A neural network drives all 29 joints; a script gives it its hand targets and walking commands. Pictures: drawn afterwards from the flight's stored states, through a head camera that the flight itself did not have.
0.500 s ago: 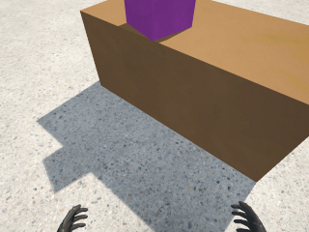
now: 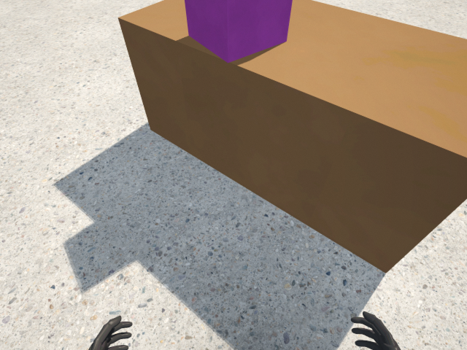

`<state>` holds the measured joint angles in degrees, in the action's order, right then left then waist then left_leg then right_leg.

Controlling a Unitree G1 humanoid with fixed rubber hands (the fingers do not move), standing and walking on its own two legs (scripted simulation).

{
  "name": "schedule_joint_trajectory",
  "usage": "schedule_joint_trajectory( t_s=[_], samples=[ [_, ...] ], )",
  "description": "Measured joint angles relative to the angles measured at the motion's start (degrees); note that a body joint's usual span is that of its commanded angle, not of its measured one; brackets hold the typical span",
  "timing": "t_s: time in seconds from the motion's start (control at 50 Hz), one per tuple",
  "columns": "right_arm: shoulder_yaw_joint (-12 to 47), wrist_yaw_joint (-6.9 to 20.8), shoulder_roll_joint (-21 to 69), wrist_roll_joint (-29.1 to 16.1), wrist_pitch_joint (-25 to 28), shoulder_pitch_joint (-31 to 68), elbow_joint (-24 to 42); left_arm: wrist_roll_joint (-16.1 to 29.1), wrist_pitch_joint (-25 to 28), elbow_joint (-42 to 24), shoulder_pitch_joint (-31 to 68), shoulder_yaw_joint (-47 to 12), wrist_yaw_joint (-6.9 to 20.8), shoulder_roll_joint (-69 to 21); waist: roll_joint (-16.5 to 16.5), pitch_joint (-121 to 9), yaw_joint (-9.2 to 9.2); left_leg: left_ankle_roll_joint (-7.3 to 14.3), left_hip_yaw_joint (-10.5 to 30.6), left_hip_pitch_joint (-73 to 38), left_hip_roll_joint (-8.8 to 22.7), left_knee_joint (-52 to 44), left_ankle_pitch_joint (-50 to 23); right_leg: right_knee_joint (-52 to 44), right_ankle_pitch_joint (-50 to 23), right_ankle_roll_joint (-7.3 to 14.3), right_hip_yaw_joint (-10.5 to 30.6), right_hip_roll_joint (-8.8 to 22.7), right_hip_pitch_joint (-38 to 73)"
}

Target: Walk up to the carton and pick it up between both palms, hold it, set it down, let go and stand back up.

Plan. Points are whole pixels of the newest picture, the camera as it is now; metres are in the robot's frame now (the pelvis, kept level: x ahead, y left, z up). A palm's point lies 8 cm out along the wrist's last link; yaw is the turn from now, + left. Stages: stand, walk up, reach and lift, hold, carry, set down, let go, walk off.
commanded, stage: stand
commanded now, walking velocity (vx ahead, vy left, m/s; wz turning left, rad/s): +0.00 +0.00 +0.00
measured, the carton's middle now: (237, 6) +1.27 +0.00 +0.06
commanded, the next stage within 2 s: walk up in 0.76 s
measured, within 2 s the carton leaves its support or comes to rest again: neither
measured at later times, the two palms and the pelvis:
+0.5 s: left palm out of the picture +0.11 +0.25 -0.09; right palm out of the picture +0.11 -0.25 -0.09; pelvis +0.00 +0.00 +0.00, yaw +0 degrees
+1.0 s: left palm out of the picture +0.10 +0.25 -0.09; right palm out of the picture +0.09 -0.25 -0.09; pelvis +0.00 +0.00 +0.00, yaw -2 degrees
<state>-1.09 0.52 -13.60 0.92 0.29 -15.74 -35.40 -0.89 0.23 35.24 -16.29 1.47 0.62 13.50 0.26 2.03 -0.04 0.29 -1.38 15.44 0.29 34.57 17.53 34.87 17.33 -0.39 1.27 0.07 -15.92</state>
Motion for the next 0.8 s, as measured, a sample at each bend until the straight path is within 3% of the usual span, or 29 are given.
schedule_joint_trajectory(
  t_s=[0.8],
  samples=[
    [0.6, -0.1, -0.7, -0.3, -0.2, -1.2, -1.9, 0.1, -0.1, 1.7, -1.1, -0.7, -0.2, 0.7, 0.2, -0.5, 0.05, 0.1, -0.7, -0.8, 0.1, -1.7, -1.0, -1.6, -1.2, -0.1, 0.7, -0.2, 0.5]
  ],
)
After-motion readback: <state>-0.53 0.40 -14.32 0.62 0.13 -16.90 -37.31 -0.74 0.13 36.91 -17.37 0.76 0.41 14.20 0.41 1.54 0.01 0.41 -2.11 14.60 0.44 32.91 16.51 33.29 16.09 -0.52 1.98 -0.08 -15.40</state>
